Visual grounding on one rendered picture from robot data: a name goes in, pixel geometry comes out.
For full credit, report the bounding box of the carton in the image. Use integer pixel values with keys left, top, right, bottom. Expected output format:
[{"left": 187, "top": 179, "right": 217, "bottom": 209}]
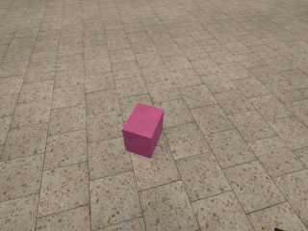
[{"left": 122, "top": 103, "right": 164, "bottom": 159}]

